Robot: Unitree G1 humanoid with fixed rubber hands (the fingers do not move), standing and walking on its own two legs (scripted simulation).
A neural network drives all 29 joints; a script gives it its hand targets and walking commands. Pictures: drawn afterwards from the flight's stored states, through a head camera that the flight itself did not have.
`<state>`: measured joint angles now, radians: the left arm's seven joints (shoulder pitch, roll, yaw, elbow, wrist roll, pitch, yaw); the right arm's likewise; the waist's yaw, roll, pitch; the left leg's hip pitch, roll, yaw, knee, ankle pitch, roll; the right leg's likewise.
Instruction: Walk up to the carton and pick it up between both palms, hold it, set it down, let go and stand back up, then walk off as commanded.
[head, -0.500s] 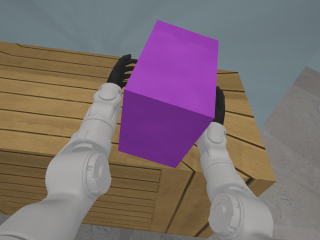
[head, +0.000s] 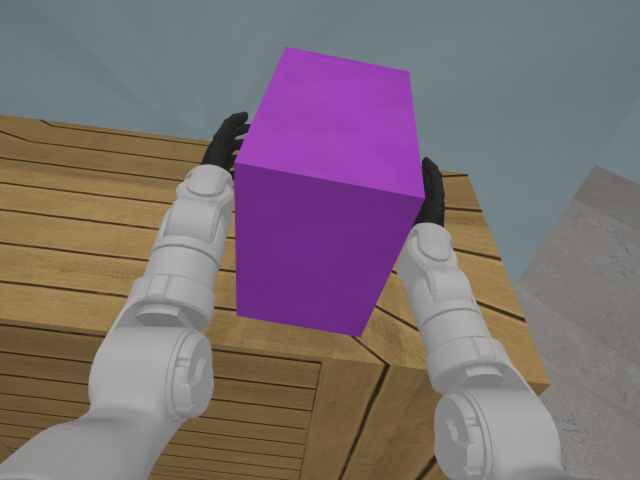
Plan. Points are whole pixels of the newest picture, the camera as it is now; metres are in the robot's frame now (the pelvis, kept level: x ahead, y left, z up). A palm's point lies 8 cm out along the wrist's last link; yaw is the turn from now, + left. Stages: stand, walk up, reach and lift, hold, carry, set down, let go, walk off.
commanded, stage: reach and lift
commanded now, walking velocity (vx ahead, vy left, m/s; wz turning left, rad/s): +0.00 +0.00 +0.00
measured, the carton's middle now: (323, 192) +0.45 -0.01 +0.17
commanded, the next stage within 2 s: hold in 1.96 s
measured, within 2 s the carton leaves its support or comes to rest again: neither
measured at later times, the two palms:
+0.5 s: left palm (206, 163) +0.38 +0.13 +0.25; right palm (436, 219) +0.36 -0.13 +0.21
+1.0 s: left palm (228, 154) +0.38 +0.10 +0.26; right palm (473, 188) +0.36 -0.16 +0.25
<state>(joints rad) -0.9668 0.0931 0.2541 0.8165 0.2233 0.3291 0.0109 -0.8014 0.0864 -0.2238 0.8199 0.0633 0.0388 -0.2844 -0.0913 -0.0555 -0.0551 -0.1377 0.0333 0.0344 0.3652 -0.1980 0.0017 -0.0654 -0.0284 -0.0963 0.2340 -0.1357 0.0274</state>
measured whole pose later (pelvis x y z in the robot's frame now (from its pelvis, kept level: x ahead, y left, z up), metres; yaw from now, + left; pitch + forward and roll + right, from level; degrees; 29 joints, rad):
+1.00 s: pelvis -0.02 -0.01 +0.00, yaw +0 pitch -6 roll -1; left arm -0.95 0.03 0.33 0.53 0.28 0.72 0.06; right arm -0.99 -0.08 0.00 0.82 0.32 0.39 -0.28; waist -0.12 0.00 -0.07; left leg -0.09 0.04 0.02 0.39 -0.19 -0.01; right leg -0.03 -0.01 -0.07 0.28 -0.14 0.01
